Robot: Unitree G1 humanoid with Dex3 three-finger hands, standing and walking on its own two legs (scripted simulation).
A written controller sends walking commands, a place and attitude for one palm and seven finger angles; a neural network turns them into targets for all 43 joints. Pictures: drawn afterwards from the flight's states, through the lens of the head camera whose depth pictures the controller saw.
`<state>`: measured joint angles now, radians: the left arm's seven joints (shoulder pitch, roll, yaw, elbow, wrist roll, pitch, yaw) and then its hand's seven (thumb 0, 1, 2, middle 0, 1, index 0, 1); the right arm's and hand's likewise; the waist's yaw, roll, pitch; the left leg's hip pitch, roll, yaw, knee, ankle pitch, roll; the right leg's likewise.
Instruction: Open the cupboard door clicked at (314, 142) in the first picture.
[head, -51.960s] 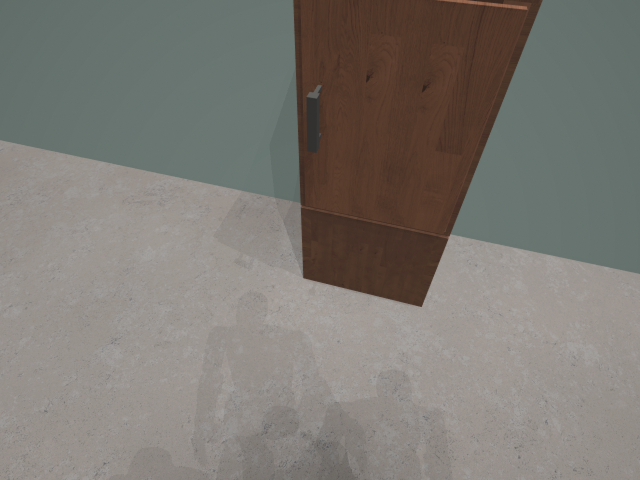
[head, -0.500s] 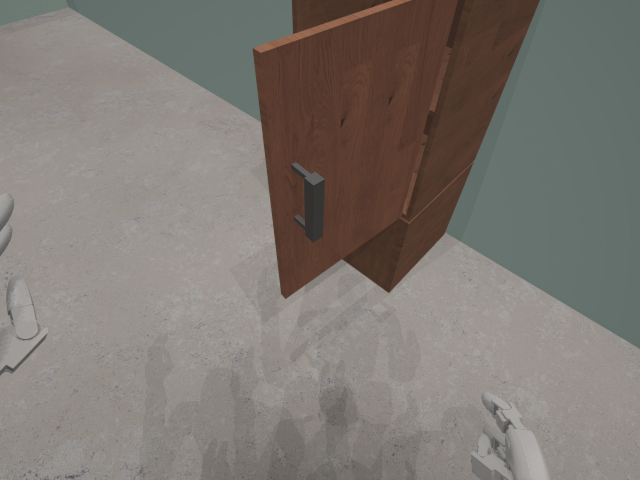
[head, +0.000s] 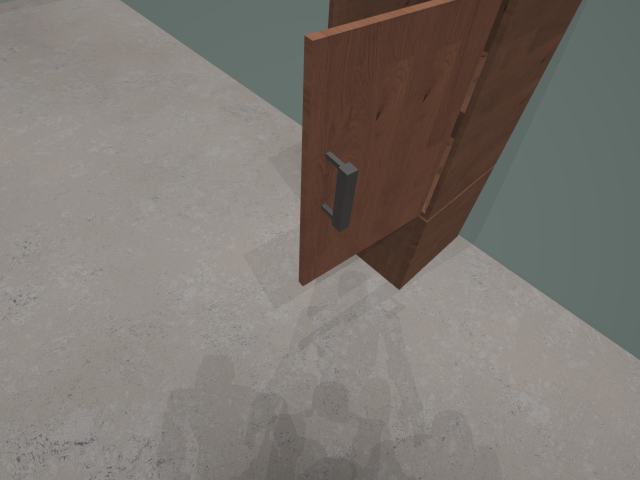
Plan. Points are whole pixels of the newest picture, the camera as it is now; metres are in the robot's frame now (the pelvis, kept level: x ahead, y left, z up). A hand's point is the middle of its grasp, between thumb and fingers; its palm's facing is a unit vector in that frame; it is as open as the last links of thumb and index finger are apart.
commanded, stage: let the arm hang, fingers relaxed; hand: left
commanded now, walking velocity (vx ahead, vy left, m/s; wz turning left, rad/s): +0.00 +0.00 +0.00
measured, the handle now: (336, 192) +0.59 +0.01 -0.02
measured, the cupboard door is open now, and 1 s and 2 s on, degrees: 84 84 84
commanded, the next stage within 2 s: look to check the result in 0.70 s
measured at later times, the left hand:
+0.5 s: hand out of the picture +0.00 +0.17 -0.17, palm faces +0.03 -0.99 -0.16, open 7.4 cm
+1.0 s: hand out of the picture +0.00 +0.17 -0.17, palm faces +0.03 -0.98 -0.18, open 7.4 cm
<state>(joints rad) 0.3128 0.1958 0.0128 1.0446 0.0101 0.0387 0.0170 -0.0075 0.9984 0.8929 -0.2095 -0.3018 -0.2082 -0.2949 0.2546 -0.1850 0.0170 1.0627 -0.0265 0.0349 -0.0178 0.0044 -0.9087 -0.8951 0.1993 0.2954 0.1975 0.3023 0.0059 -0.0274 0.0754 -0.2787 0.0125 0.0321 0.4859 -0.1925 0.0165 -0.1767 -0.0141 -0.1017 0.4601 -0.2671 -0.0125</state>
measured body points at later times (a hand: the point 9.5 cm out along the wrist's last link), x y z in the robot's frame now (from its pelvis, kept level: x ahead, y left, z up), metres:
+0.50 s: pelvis +0.01 +0.01 +0.00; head +0.01 +0.00 +0.45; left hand +0.00 +0.22 -0.16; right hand -0.01 -0.19 -0.17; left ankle +0.04 +0.11 -0.74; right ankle -0.01 -0.11 -0.74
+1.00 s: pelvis +0.02 +0.01 +0.00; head +0.04 +0.00 +0.45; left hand +0.00 +0.22 -0.16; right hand +0.01 -0.20 -0.16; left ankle +0.04 +0.11 -0.74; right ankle -0.01 -0.11 -0.74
